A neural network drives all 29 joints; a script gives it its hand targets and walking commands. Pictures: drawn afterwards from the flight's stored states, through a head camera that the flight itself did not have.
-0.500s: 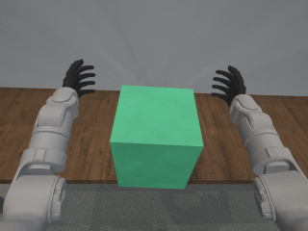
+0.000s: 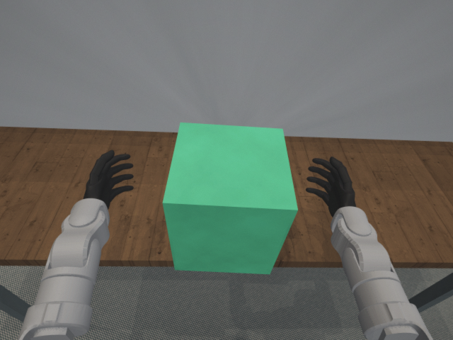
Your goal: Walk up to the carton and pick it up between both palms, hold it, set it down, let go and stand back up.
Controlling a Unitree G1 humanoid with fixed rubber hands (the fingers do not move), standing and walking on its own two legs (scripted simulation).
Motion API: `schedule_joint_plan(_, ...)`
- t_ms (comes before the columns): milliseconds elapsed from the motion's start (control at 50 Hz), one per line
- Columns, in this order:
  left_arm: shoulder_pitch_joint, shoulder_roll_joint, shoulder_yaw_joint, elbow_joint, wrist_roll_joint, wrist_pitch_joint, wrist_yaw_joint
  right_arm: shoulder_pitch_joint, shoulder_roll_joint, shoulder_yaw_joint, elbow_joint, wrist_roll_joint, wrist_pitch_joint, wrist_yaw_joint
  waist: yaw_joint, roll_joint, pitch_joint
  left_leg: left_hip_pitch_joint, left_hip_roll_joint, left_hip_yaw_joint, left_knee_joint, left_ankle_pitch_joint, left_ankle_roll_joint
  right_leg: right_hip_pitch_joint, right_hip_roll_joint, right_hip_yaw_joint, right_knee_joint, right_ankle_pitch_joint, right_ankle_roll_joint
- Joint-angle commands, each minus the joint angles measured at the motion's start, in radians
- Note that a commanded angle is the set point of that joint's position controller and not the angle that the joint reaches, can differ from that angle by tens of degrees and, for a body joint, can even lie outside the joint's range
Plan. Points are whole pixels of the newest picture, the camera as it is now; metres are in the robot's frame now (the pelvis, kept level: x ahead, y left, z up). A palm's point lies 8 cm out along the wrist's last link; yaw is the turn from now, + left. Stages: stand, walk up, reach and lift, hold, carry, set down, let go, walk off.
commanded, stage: set down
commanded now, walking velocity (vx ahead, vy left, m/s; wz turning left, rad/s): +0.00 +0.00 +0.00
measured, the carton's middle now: (227, 201) +0.40 +0.01 +0.00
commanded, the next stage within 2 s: let go in 1.98 s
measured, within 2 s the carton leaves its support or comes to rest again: neither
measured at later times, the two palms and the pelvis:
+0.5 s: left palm (98, 258) +0.26 +0.23 +0.00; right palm (340, 259) +0.28 -0.20 +0.01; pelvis +0.02 +0.00 +0.00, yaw +0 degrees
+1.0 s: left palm (98, 296) +0.21 +0.22 -0.04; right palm (341, 304) +0.21 -0.20 -0.04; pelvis +0.02 +0.01 +0.00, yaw +0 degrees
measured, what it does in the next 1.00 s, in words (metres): stands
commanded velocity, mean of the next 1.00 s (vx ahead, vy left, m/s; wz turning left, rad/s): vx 0.00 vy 0.00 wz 0.00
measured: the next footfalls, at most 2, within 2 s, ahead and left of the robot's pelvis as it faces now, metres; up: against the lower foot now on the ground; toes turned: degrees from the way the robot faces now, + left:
none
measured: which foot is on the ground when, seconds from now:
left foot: down 0.00-1.00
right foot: down 0.00-1.00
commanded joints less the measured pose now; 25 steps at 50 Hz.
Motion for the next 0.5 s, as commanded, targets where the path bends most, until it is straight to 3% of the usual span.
schedule_joint_plan(0,-0.233,0.097,0.004,-0.131,0.004,-0.085,0.009,-0.250,-0.103,-0.056,-0.152,-0.028,-0.067,0.011,0.003,0.022,-0.291,0.183,-0.062,-0.012,0.001,0.125,0.018,-0.038,0.027,0.030,-0.069,0.035,0.019)
schedule_joint_plan(200,-0.011,0.055,-0.041,-0.176,0.011,-0.231,0.013,0.002,-0.078,-0.038,-0.185,-0.037,-0.182,0.045,0.018,0.032,-0.265,0.215,-0.065,-0.025,0.008,0.223,0.005,-0.030,0.029,0.042,-0.079,0.103,0.007)
schedule_joint_plan(260,0.073,0.051,-0.050,-0.132,0.016,-0.277,0.010,0.071,-0.072,-0.041,-0.189,-0.058,-0.213,0.057,0.022,0.011,-0.218,0.201,-0.064,-0.026,-0.002,0.191,0.009,-0.038,0.021,0.049,-0.094,0.064,0.008)
schedule_joint_plan(380,0.173,0.047,-0.095,-0.103,0.002,-0.434,0.023,0.196,-0.059,-0.032,-0.175,-0.067,-0.303,0.080,0.032,0.028,-0.206,0.175,-0.059,-0.038,0.010,0.207,0.002,-0.035,0.011,0.062,-0.089,0.080,-0.003)
schedule_joint_plan(440,0.164,0.069,-0.124,-0.095,-0.013,-0.507,0.035,0.198,-0.066,-0.045,-0.172,-0.073,-0.348,0.084,0.013,0.033,-0.232,0.154,-0.059,-0.045,0.028,0.207,-0.001,-0.049,0.005,0.074,-0.075,0.098,-0.007)
schedule_joint_plan(480,0.234,0.068,-0.131,-0.081,-0.009,-0.556,0.040,0.256,-0.055,-0.026,-0.151,-0.060,-0.385,0.089,0.021,0.039,-0.251,0.167,-0.060,-0.053,0.048,0.249,-0.003,-0.043,0.004,0.076,-0.058,0.137,-0.007)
